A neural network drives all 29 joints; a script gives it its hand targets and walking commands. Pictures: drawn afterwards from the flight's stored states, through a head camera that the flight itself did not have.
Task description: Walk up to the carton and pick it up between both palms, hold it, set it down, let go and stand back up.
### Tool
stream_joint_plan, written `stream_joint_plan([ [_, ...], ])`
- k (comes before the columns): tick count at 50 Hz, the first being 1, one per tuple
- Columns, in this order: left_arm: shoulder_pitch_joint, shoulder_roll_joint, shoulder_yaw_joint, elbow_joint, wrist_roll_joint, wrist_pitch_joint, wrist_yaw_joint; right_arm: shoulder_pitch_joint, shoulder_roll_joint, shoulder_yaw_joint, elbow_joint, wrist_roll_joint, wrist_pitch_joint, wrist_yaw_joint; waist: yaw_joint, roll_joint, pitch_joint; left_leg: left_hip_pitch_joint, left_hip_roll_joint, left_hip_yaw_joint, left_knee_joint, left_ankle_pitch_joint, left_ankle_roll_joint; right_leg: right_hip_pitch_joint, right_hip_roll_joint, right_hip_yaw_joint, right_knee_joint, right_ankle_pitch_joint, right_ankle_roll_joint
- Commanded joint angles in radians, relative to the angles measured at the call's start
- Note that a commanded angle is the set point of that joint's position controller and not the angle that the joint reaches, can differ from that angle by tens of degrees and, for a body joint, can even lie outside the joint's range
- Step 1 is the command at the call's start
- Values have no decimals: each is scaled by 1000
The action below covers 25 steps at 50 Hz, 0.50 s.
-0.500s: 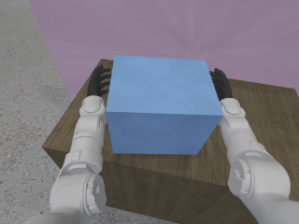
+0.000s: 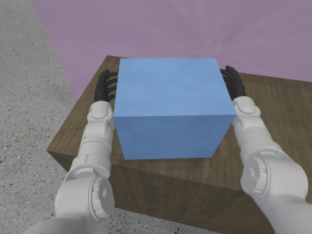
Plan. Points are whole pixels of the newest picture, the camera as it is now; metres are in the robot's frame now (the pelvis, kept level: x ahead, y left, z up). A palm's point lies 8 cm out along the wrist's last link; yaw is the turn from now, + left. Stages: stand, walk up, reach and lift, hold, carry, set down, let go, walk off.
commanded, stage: set down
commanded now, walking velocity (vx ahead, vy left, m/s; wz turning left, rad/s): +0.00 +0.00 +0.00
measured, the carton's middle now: (168, 110) +0.43 +0.02 +0.06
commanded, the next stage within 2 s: none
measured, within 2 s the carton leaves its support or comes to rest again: neither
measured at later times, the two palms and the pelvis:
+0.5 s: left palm (109, 103) +0.43 +0.18 +0.09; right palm (233, 95) +0.48 -0.16 +0.09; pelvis +0.01 +0.00 +0.00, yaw +0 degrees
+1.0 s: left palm (110, 109) +0.42 +0.18 +0.06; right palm (231, 101) +0.47 -0.16 +0.07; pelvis +0.00 +0.00 -0.01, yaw -1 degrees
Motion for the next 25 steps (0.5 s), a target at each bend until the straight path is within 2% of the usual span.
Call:
stream_joint_plan([
  [1,-649,-480,-256,-124,-13,-41,-55,-698,431,152,-136,-30,-99,154,0,-47,-581,128,-78,123,40,443,7,383,39,-71,69,409,25],
  [5,-635,-483,-263,-124,-9,-37,-44,-692,414,125,-122,-35,-105,165,0,-10,-593,176,-69,118,59,492,-4,312,43,-77,50,362,8],
  [7,-632,-480,-264,-129,-5,-33,-42,-668,403,118,-83,-39,-97,169,-4,-9,-565,198,-67,118,64,508,-5,281,46,-79,43,343,4],
  [11,-616,-464,-244,-115,2,-28,-44,-675,389,109,-78,-52,-94,173,4,-38,-552,162,-71,119,55,483,3,308,38,-75,47,361,10],
  [13,-612,-461,-237,-119,6,-28,-43,-675,380,103,-74,-50,-96,174,4,-32,-555,163,-72,121,54,476,4,309,37,-75,49,360,12],
  [14,-618,-466,-243,-122,3,-32,-44,-667,392,98,-61,-53,-99,174,-4,-38,-565,174,-69,121,59,492,4,301,39,-76,51,375,10],
  [15,-605,-456,-224,-107,13,-33,-45,-675,398,109,-67,-55,-99,174,9,-55,-568,152,-72,126,58,483,12,320,34,-70,58,406,15],
  [18,-608,-468,-235,-112,12,-47,-44,-678,389,97,-51,-67,-114,171,-6,-51,-596,134,-72,123,68,515,9,324,34,-69,75,462,18],
  [19,-600,-467,-233,-112,9,-53,-45,-690,391,99,-57,-65,-123,173,4,-49,-600,109,-72,121,68,507,11,335,30,-65,84,482,21],
  [22,-602,-465,-233,-103,13,-71,-46,-688,401,113,-49,-66,-136,168,4,-63,-629,78,-76,128,81,520,15,364,30,-59,110,564,27],
  [24,-591,-467,-223,-84,12,-89,-46,-701,407,122,-51,-66,-149,166,22,-84,-662,43,-74,128,80,532,20,401,25,-57,131,617,36],
  [25,-594,-471,-224,-84,15,-93,-47,-679,412,124,-21,-61,-149,164,15,-75,-637,37,-75,131,83,536,18,396,23,-54,134,628,35],
])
